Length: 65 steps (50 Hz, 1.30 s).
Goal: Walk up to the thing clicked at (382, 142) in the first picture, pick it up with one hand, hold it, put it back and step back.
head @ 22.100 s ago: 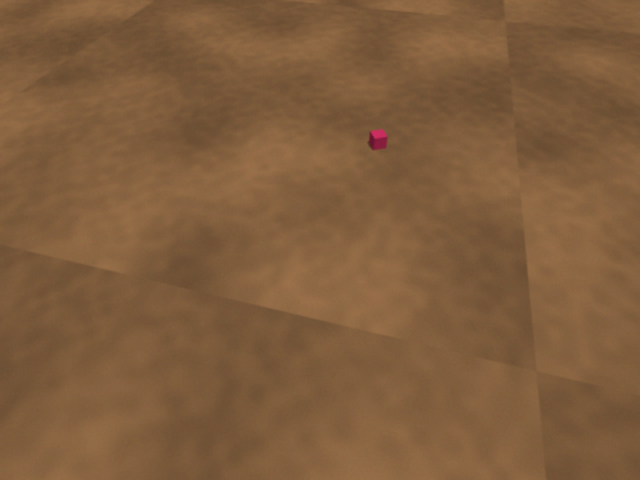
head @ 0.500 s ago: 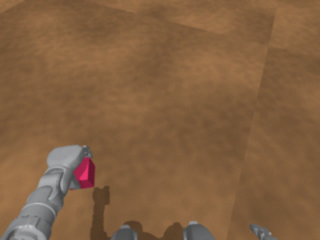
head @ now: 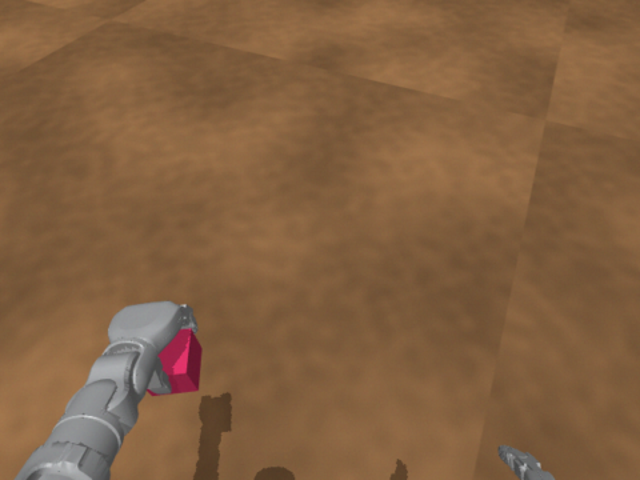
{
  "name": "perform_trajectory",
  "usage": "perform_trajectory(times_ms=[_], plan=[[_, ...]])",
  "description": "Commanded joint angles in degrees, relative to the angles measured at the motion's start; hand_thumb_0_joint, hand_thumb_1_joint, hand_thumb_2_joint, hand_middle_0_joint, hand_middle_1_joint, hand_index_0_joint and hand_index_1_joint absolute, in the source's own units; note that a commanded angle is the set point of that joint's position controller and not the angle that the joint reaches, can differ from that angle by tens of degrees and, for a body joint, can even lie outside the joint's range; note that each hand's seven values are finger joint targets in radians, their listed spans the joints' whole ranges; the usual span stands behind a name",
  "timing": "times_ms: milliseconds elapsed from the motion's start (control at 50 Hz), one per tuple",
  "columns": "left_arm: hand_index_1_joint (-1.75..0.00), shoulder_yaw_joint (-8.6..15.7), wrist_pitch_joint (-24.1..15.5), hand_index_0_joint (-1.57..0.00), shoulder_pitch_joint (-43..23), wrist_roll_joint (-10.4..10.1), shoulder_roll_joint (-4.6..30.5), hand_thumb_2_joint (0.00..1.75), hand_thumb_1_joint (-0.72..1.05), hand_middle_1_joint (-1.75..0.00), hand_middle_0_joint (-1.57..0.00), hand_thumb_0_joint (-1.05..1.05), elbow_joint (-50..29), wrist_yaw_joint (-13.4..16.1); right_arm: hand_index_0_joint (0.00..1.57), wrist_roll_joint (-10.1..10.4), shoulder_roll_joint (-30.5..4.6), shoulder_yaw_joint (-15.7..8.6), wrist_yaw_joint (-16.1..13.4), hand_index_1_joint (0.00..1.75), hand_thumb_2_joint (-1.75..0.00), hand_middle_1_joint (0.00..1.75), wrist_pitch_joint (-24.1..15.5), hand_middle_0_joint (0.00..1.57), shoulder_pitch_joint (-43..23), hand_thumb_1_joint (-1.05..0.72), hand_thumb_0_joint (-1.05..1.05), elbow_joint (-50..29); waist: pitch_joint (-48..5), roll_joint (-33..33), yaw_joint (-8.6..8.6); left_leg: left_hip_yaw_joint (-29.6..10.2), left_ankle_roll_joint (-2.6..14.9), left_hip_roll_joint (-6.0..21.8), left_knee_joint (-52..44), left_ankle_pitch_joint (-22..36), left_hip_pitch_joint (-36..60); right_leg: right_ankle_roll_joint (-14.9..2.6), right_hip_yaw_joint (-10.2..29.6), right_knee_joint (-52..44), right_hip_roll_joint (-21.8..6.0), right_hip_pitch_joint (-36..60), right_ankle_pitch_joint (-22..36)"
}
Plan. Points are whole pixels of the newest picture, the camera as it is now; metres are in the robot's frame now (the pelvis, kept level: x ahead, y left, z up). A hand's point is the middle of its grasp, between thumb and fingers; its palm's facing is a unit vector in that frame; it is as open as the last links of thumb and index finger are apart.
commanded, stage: hold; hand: left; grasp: from above
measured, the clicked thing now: (171, 362) +0.32 +0.23 -0.11
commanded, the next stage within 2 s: crouch in 1.62 s
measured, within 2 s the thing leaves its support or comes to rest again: neither
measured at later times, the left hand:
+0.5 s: hand (162, 354) +0.30 +0.21 -0.03, palm faces -0.46 -0.05 -0.89, open 9.6 cm
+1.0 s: hand (159, 367) +0.27 +0.21 -0.02, palm faces -0.46 -0.04 -0.89, open 9.6 cm
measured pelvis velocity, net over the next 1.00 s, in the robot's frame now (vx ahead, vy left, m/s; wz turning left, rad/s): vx -0.01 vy -0.01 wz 0.00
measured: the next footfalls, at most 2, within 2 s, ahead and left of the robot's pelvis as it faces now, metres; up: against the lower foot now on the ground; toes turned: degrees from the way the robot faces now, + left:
none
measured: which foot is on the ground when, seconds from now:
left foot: down 0.00-1.00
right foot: down 0.00-1.00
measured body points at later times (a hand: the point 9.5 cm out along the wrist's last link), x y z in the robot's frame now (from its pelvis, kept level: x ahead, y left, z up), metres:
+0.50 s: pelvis +0.00 -0.01 +0.01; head +0.02 -0.03 +0.46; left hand +0.32 +0.21 +0.02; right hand +0.13 -0.27 -0.11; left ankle +0.01 +0.12 -0.72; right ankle +0.01 -0.15 -0.72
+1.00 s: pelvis -0.01 -0.01 +0.02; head -0.01 -0.04 +0.47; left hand +0.29 +0.21 +0.03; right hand +0.13 -0.27 -0.10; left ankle +0.01 +0.12 -0.72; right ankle +0.01 -0.15 -0.72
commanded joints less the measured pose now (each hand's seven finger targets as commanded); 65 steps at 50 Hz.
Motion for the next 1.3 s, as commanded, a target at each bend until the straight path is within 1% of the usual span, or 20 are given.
perform_trajectory(times_ms=[0,20,100,260,280,340,420,460,540,640,840,880,940,980,1060,1160,1180,1200,1260,1280], plan=[[-0.49,4.94,-0.53,-1.15,-18.34,-0.39,12.35,0.63,0.82,-0.52,-1.12,0.0,-13.06,0.65,0.2,0.35,-8.46,-3.2,-0.66,0.3,-0.89,0.3,-1.27,0.2,-0.65,-0.89,0.0,-6.83,-16.33,0.57,-0.06,0.02,0.46,-2.89,-6.35,19.41,12.5,-3.04,-1.99,-5.47,4.01,6.67,16.39],[-0.5,4.97,-0.42,-1.15,-16.51,-0.18,12.23,0.64,0.82,-0.52,-1.13,0.0,-10.93,0.35,0.2,0.29,-8.45,-3.08,-0.63,0.3,-0.89,0.3,-1.1,0.2,-0.94,-0.89,0.0,-7.09,-14.72,-0.26,-0.15,-0.02,0.58,-2.93,-6.5,18.82,11.58,-2.94,-2.08,-6.02,3.92,6.59,15.79],[-0.49,5.6,-1.11,-1.16,-18.13,-0.18,12.77,0.66,0.82,-0.51,-1.14,0.0,-15.38,-0.24,0.2,0.31,-8.39,-3.2,-0.67,0.3,-0.89,0.3,-0.75,0.2,-1.11,-0.89,0.0,-7.73,-16.81,1.71,0.32,0.14,0.37,-2.69,-7.05,22.48,14.11,-3.08,-2.13,-5.72,4.11,8.32,18.45],[-0.48,6.15,-0.82,-1.15,-18.32,0.44,13.15,0.65,0.82,-0.49,-1.13,0.0,-16.46,0.08,0.2,0.38,-8.3,-3.09,-0.59,0.3,-0.89,0.3,0.07,0.2,-2.48,-0.89,0.0,-8.82,-15.85,-0.08,0.85,0.84,0.94,-3.25,-8.45,21.93,15.27,-2.43,-1.5,-7.77,3.52,10.57,19.86],[-0.48,5.66,-0.57,-1.15,-17.44,0.33,12.27,0.66,0.81,-0.49,-1.13,0.0,-15.03,-0.01,0.2,0.34,-8.47,-3.1,-0.5,0.3,-0.89,0.3,0.26,0.2,-2.21,-0.89,0.0,-8.72,-15.17,-0.58,0.1,0.78,1.0,-3.21,-8.6,21.71,15.12,-2.42,-1.55,-7.9,3.49,10.45,19.61],[-0.48,6.38,-0.59,-1.14,-18.0,0.08,13.3,0.65,0.8,-0.49,-1.13,0.0,-16.55,-0.1,0.2,0.39,-8.66,-3.08,-0.53,0.3,-0.89,0.3,0.46,0.2,-2.83,-0.89,0.0,-8.9,-14.27,-0.64,0.86,0.72,1.0,-3.2,-9.84,19.77,15.38,-2.42,-1.69,-9.28,3.53,11.06,17.42],[-0.48,4.47,-0.25,-1.15,-16.21,-0.36,11.2,0.64,0.81,-0.48,-1.14,0.0,-15.59,-1.11,0.2,0.51,-8.31,-2.69,-0.56,0.3,-0.9,0.3,0.75,0.2,-4.26,-0.89,0.0,-9.59,-11.61,-1.26,0.6,0.72,1.15,-3.08,-11.35,17.22,15.45,-2.42,-1.69,-10.63,3.53,10.28,14.78],[-0.47,5.85,-0.39,-1.13,-15.96,-0.36,12.67,0.64,0.77,-0.47,-1.12,0.0,-16.15,-1.42,0.2,0.58,-8.44,-2.84,-0.67,0.3,-0.9,0.3,0.79,0.2,-4.05,-0.89,0.0,-9.51,-12.64,-0.78,0.96,0.85,1.13,-3.14,-11.6,17.48,16.08,-2.55,-1.61,-10.74,3.5,11.16,14.82],[-0.5,4.9,-0.72,-1.15,-16.83,-0.1,12.13,0.67,0.8,-0.5,-1.14,0.0,-17.67,-2.01,0.2,0.6,-7.94,-2.32,-0.83,0.3,-0.9,0.3,0.95,0.2,-5.03,-0.89,0.0,-9.96,-12.73,-1.42,1.02,1.01,1.46,-3.4,-11.95,17.87,16.88,-2.24,-1.38,-11.54,3.18,11.88,15.73],[-0.5,5.52,-0.65,-1.15,-17.45,-0.31,12.44,0.67,0.81,-0.51,-1.14,0.0,-17.63,-1.51,0.2,0.53,-8.24,-2.17,-0.94,0.3,-0.9,0.3,1.05,0.2,-5.72,-0.89,0.0,-10.09,-11.08,-1.06,0.66,0.99,1.28,-3.17,-13.4,15.5,17.57,-2.46,-1.52,-12.69,3.32,11.16,12.91],[-0.48,6.25,-0.86,-1.12,-15.86,-0.61,13.24,0.62,0.76,-0.49,-1.11,0.0,-18.9,-2.51,0.2,0.63,-7.53,-1.48,-1.26,0.3,-0.9,0.3,0.84,0.2,-8.15,-0.9,0.0,-10.53,-10.07,-1.6,2.04,1.05,1.45,-3.48,-15.06,12.64,17.76,-2.34,-1.37,-14.78,2.98,12.5,9.45],[-0.48,5.6,-0.9,-1.14,-16.75,-0.9,12.69,0.65,0.78,-0.49,-1.13,0.0,-20.81,-3.03,0.2,0.71,-7.75,-1.58,-1.32,0.3,-0.9,0.3,0.81,0.2,-8.22,-0.89,0.0,-10.7,-10.87,-1.58,1.17,1.24,1.55,-3.47,-15.07,12.88,18.84,-2.2,-1.02,-14.82,2.89,12.48,10.16],[-0.49,5.29,-0.74,-1.14,-15.3,-0.89,11.98,0.65,0.79,-0.5,-1.13,0.0,-20.94,-3.43,0.2,0.65,-7.71,-1.52,-1.35,0.3,-0.9,0.3,0.75,0.2,-8.45,-0.9,0.0,-10.8,-10.34,-1.8,1.53,0.86,1.35,-3.15,-15.68,13.33,19.22,-2.51,-1.62,-14.86,3.17,12.8,10.09],[-0.5,6.61,-0.96,-1.15,-16.85,-1.17,13.86,0.64,0.8,-0.51,-1.13,0.0,-22.01,-3.61,0.2,0.83,-7.75,-1.44,-1.49,0.3,-0.9,0.3,0.73,0.2,-8.83,-0.9,0.0,-10.8,-10.19,-0.63,1.99,1.01,1.33,-3.22,-16.09,12.52,19.16,-2.54,-1.5,-15.26,3.11,13.04,9.29],[-0.49,5.57,-0.9,-1.14,-14.3,-1.2,12.13,0.64,0.79,-0.51,-1.13,0.0,-20.14,-4.25,0.2,0.88,-7.32,-1.13,-1.61,0.3,-0.9,0.3,0.61,0.2,-9.05,-0.9,0.0,-10.82,-8.63,-1.59,1.82,1.22,1.47,-3.33,-16.47,12.13,18.91,-2.44,-1.37,-15.83,3.04,12.52,8.94],[-0.51,5.74,-1.67,-1.15,-17.25,-0.91,13.16,0.67,0.79,-0.51,-1.14,0.0,-23.16,-4.59,0.2,0.82,-7.41,-1.16,-1.64,0.3,-0.9,0.3,0.55,0.2,-8.85,-0.9,0.0,-10.91,-10.67,-0.37,1.86,0.81,1.24,-3.01,-16.84,13.67,20.58,-2.74,-1.69,-15.49,3.29,13.54,10.25],[-0.51,6.95,-1.57,-1.15,-15.83,-1.19,13.84,0.66,0.8,-0.52,-1.14,0.0,-22.22,-4.4,0.2,0.84,-7.38,-1.12,-1.72,0.3,-0.9,0.3,0.6,0.2,-9.27,-0.9,0.0,-10.83,-10.25,-0.26,2.39,0.82,1.21,-3.12,-16.83,14.15,20.43,-2.68,-1.7,-15.59,3.27,13.79,10.53],[-0.5,6.31,-1.46,-1.16,-15.28,-1.12,13.08,0.66,0.8,-0.5,-1.15,0.0,-21.05,-4.33,0.2,0.81,-7.27,-0.94,-1.71,0.3,-0.9,0.3,0.59,0.2,-9.39,-0.9,0.0,-10.82,-9.58,-1.09,1.85,0.93,1.24,-3.21,-16.73,13.74,20.14,-2.6,-1.63,-15.75,3.25,13.54,10.06],[-0.5,7.91,-1.68,-1.16,-13.56,-1.01,14.04,0.66,0.8,-0.51,-1.15,0.0,-19.81,-3.74,0.2,0.71,-7.3,-1.09,-1.78,0.3,-0.9,0.3,0.6,0.2,-8.95,-0.9,0.0,-10.44,-8.94,-1.19,2.2,1.22,1.34,-3.44,-16.38,13.98,19.31,-2.46,-1.57,-15.97,3.09,13.69,10.59],[-0.5,6.63,-1.86,-1.15,-15.56,-0.76,13.28,0.68,0.79,-0.49,-1.15,0.0,-20.91,-3.8,0.2,0.6,-7.19,-1.02,-1.75,0.3,-0.9,0.3,0.7,0.2,-9.26,-0.9,0.0,-10.64,-9.13,-0.71,1.71,1.15,1.25,-3.39,-16.61,14.08,19.9,-2.59,-1.53,-15.84,3.09,13.23,10.74]])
